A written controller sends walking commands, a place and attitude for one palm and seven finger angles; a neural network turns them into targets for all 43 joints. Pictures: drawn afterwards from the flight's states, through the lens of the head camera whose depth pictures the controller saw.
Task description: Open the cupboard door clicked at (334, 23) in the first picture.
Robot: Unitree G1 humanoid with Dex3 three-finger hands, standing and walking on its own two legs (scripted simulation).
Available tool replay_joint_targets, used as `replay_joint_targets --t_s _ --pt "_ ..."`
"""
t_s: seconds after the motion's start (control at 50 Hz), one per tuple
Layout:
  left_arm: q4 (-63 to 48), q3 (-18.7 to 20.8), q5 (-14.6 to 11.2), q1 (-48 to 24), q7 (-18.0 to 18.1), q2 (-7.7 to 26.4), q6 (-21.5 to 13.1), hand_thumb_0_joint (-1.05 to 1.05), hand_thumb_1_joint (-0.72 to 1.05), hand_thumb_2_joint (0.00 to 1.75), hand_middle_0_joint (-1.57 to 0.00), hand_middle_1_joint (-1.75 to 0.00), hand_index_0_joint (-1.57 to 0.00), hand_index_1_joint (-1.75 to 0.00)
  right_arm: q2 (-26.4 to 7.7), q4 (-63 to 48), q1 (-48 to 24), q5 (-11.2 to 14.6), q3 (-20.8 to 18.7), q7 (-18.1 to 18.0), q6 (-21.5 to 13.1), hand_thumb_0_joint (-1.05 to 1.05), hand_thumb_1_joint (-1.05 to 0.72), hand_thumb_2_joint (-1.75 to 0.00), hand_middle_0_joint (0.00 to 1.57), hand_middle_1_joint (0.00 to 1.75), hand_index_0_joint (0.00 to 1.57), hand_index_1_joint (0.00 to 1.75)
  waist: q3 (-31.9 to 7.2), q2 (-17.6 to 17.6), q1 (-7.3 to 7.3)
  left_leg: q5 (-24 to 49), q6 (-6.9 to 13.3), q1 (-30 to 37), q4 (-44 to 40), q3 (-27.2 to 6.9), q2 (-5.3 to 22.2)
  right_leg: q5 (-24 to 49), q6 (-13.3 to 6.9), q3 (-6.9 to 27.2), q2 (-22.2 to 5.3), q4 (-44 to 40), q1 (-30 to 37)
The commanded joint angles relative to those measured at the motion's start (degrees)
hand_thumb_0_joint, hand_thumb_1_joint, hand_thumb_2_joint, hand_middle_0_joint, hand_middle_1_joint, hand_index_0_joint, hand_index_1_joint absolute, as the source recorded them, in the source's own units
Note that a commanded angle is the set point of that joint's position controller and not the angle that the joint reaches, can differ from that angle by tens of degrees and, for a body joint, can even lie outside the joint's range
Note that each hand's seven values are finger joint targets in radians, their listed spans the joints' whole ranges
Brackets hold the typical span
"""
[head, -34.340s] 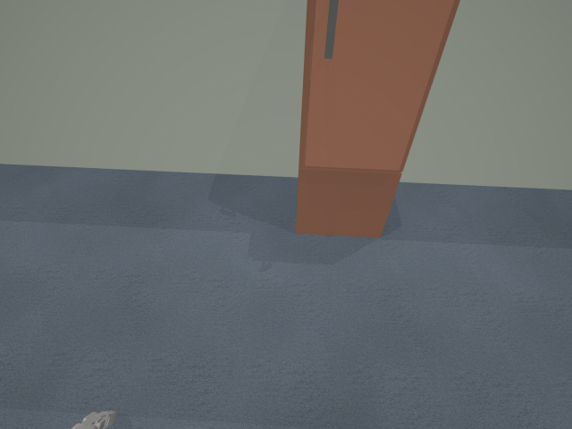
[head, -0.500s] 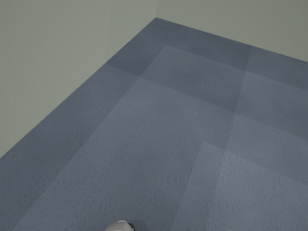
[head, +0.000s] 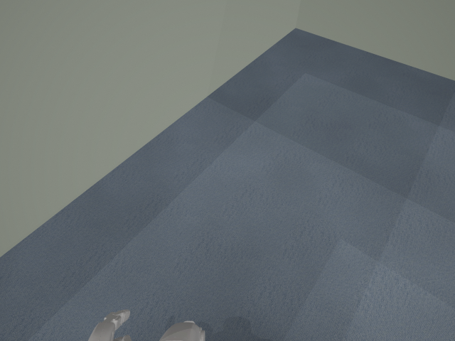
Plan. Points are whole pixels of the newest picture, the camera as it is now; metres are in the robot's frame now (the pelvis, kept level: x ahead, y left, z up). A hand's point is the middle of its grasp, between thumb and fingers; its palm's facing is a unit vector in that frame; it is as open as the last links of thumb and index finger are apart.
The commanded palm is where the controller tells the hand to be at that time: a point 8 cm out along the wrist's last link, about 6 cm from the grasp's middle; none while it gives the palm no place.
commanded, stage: turn to face it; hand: left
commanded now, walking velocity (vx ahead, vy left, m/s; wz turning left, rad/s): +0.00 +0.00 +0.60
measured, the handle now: out of the picture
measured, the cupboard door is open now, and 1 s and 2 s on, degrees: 48 48 48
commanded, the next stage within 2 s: none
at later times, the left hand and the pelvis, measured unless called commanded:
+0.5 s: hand out of the picture +0.06 +0.22 -0.16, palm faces +0.33 -0.89 -0.31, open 7.4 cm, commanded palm none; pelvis +0.04 -0.03 -0.01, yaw +18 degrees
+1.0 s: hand out of the picture +0.01 +0.21 -0.16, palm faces +0.60 -0.76 -0.24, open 7.4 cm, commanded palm none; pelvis +0.06 -0.02 +0.00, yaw +36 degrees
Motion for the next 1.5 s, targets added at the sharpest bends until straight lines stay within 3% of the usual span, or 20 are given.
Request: replay_joint_targets --t_s 0.0,0.08,0.14,0.18,0.2,0.42,0.46,0.54,0.66,0.72,0.76,0.86,1.02,1.04,1.08,1.16,1.28,1.34,1.38,1.48 --pt "-3.1 2.1 0.2 3.5 0.7 9.6 -1.0 0.0 0.9 0.9 -0.2 -0.3 -0.2 -0.3 -2.2 -6.6 -4.2 0.2 0.2 0.7 -1.5 0.0 -0.9 -0.9 0.2 0.3 0.2 0.3 -5.6 -14.0 2.44 -1.0 -2.1 -3.6 -2.1 2.9 3.0 33.1 -6.0 4.2 -15.0 -9.7 12.4" --pt "-1.5 2.9 0.4 7.9 0.3 13.2 -1.1 0.0 0.9 0.9 -0.2 -0.3 -0.2 -0.3 -1.4 -7.6 -6.8 0.5 1.2 1.1 -2.1 0.0 -0.9 -0.9 0.2 0.3 0.2 0.3 -6.7 -12.2 4.44 2.4 -1.5 2.4 -18.5 7.5 0.4 42.7 -4.9 1.3 -15.7 -3.5 16.5" --pt "-2.2 3.1 -0.4 5.6 -0.2 13.5 -0.9 0.0 0.9 0.9 -0.2 -0.3 -0.2 -0.3 -5.0 -6.6 -0.4 0.1 0.3 1.0 -2.5 0.0 -0.9 -0.9 0.2 0.3 0.2 0.3 -10.2 -8.2 0.45 17.4 0.1 17.7 -33.0 7.0 -0.1 35.0 -0.6 -2.6 -13.8 6.8 9.1" --pt "-6.5 1.4 -1.2 2.3 -0.7 7.1 -0.3 0.0 0.9 0.9 -0.2 -0.3 -0.2 -0.3 -16.3 -5.5 8.2 -0.4 -2.7 -0.1 -3.1 0.0 -0.9 -0.9 0.2 0.3 0.2 0.3 -14.9 18.4 -4.71 58.5 14.1 34.5 -35.8 -24.1 24.2 -21.3 6.1 -2.9 -2.2 30.3 -16.6" --pt "-7.4 1.4 -0.6 -0.4 -0.2 8.6 0.6 0.0 0.9 0.9 -0.2 -0.3 -0.2 -0.3 -17.0 -4.2 10.2 -0.2 -2.7 -0.6 -2.6 0.0 -0.9 -0.9 0.2 0.3 0.2 0.3 -15.4 11.6 -4.93 58.4 17.4 33.9 -34.3 -22.1 25.4 -22.3 4.8 4.9 -2.3 36.0 -18.1" --pt "-2.5 2.4 -0.5 10.5 -0.8 8.6 0.7 0.0 0.9 0.9 -0.2 -0.3 -0.2 -0.3 -11.4 -9.9 -8.3 -0.1 -1.7 -0.9 -1.6 0.0 -0.9 -0.9 0.2 0.3 0.2 0.3 -6.6 3.9 4.73 13.9 6.8 4.6 -32.5 -13.1 8.2 1.0 3.1 2.4 2.4 -3.3 8.7" --pt "-3.8 4.0 0.9 11.6 0.1 17.7 -0.1 0.0 0.9 0.9 -0.2 -0.3 -0.2 -0.3 -5.2 -12.4 -9.9 0.5 -0.7 0.0 -1.4 0.0 -0.9 -0.9 0.2 0.3 0.2 0.3 -4.1 -22.6 6.91 -6.8 -0.3 -7.7 -6.0 0.0 -4.3 -5.3 -6.4 29.4 -22.0 -21.5 10.0" --pt "-6.6 2.2 0.3 1.9 0.6 11.7 -0.1 0.0 0.9 0.9 -0.2 -0.3 -0.2 -0.3 -6.0 -9.2 -6.4 0.0 -1.1 1.1 -0.4 0.0 -0.9 -0.9 0.2 0.3 0.2 0.3 -3.7 -15.7 1.0 0.1 -0.9 -3.3 10.1 -1.2 2.0 9.7 -6.5 12.2 -15.5 -14.9 3.1" --pt "-3.7 2.9 0.4 9.4 0.5 13.9 -0.7 0.0 0.9 0.9 -0.2 -0.3 -0.2 -0.3 -2.1 -9.9 -10.1 0.6 1.0 1.4 -1.6 0.0 -0.9 -0.9 0.2 0.3 0.2 0.3 -7.8 -11.3 5.16 0.6 -1.3 3.6 -18.8 6.1 0.2 37.0 -5.8 3.1 -15.9 -4.0 16.8" --pt "-3.7 3.3 -0.5 7.7 -0.2 14.1 -0.6 0.0 0.9 0.9 -0.2 -0.3 -0.2 -0.3 -5.1 -8.1 -3.1 0.3 0.3 1.2 -2.4 0.0 -0.9 -0.9 0.2 0.3 0.2 0.3 -10.4 -7.1 1.16 17.6 0.4 19.0 -35.0 5.4 -0.2 31.9 -0.7 -1.6 -14.1 6.3 9.0" --pt "-7.7 1.4 -1.1 3.5 -0.7 7.5 -0.1 0.0 0.9 0.9 -0.2 -0.3 -0.2 -0.3 -15.9 -7.0 5.0 -0.2 -2.7 0.0 -2.8 0.0 -0.9 -0.9 0.2 0.3 0.2 0.3 -13.4 17.7 -3.71 57.0 14.2 34.4 -36.9 -24.5 23.7 -21.0 5.9 -2.0 -2.7 28.7 -16.9" --pt "-5.7 1.9 -0.5 0.9 -0.7 7.7 1.6 0.0 0.9 0.9 -0.2 -0.3 -0.2 -0.3 -11.3 -7.8 -2.4 -0.4 -1.3 -1.5 -2.8 0.0 -0.9 -0.9 0.2 0.3 0.2 0.3 -6.4 10.6 0.45 36.5 11.3 20.6 -37.7 -13.8 14.1 -9.7 4.6 6.3 -2.0 31.4 -15.0" --pt "-4.1 2.1 -0.8 6.4 -0.7 7.1 1.1 0.0 0.9 0.9 -0.2 -0.3 -0.2 -0.3 -11.4 -8.6 -5.5 -0.4 -1.9 -1.1 -1.8 0.0 -0.9 -0.9 0.2 0.3 0.2 0.3 -6.4 7.3 3.38 22.0 8.7 8.8 -35.4 -16.5 9.6 -0.8 3.2 3.0 3.7 1.6 5.7" --pt "-3.7 2.6 -0.6 9.2 -0.4 9.1 0.6 0.0 0.9 0.9 -0.2 -0.3 -0.2 -0.3 -10.1 -9.2 -6.6 0.0 -1.7 -0.9 -1.7 0.0 -0.9 -0.9 0.2 0.3 0.2 0.3 -6.5 2.9 5.02 16.3 6.4 4.0 -32.0 -14.9 6.8 2.2 2.7 4.9 1.6 -6.7 11.6" --pt "-4.5 3.9 0.5 10.0 0.5 17.2 -0.1 0.0 0.9 0.9 -0.2 -0.3 -0.2 -0.3 -5.4 -11.4 -8.0 0.5 -1.1 -0.2 -1.6 0.0 -0.9 -0.9 0.2 0.3 0.2 0.3 -4.9 -21.4 6.86 -8.1 0.0 -6.6 -3.7 -1.7 -3.8 -2.0 -7.7 29.8 -23.6 -21.1 10.9" --pt "-6.9 2.0 0.0 0.5 0.7 10.7 -0.1 0.0 0.9 0.9 -0.2 -0.3 -0.2 -0.3 -5.2 -7.9 -4.4 -0.1 -1.0 0.9 -0.4 0.0 -0.9 -0.9 0.2 0.3 0.2 0.3 -3.3 -14.4 0.78 0.6 -1.2 -3.4 9.2 -1.3 1.9 12.1 -6.6 10.5 -14.5 -14.7 4.9" --pt "-4.1 3.0 0.4 7.7 0.5 13.9 -0.5 0.0 0.9 0.9 -0.2 -0.3 -0.2 -0.3 -2.3 -9.0 -8.0 0.6 0.7 1.3 -1.6 0.0 -0.9 -0.9 0.2 0.3 0.2 0.3 -7.3 -11.6 4.56 1.2 -1.3 4.5 -19.0 5.8 0.0 34.7 -5.7 3.1 -15.7 -4.1 15.6" --pt "-4.1 3.1 -0.5 6.4 -0.2 13.4 -0.2 0.0 0.9 0.9 -0.2 -0.3 -0.2 -0.3 -6.0 -7.4 -1.1 0.3 -0.2 1.2 -2.4 0.0 -0.9 -0.9 0.2 0.3 0.2 0.3 -10.1 -4.4 0.57 20.2 0.8 21.5 -35.1 2.6 1.3 25.3 0.1 -1.7 -13.3 8.0 5.2" --pt "-8.4 1.4 -0.8 1.2 -0.5 7.5 0.8 0.0 0.9 0.9 -0.2 -0.3 -0.2 -0.3 -16.4 -5.9 7.5 -0.1 -2.8 -0.3 -2.5 0.0 -0.9 -0.9 0.2 0.3 0.2 0.3 -12.4 17.0 -4.12 54.9 15.2 31.7 -37.3 -25.0 23.6 -22.8 5.4 0.9 -2.1 30.4 -17.4" --pt "-5.5 1.9 -0.4 0.5 -0.8 7.6 1.8 0.0 0.9 0.9 -0.2 -0.3 -0.2 -0.3 -11.2 -7.6 -1.4 -0.4 -1.2 -1.6 -2.9 0.0 -0.9 -0.9 0.2 0.3 0.2 0.3 -6.5 9.4 0.35 32.9 11.0 20.2 -38.5 -14.8 13.6 -8.7 4.5 6.4 -1.9 32.0 -15.3"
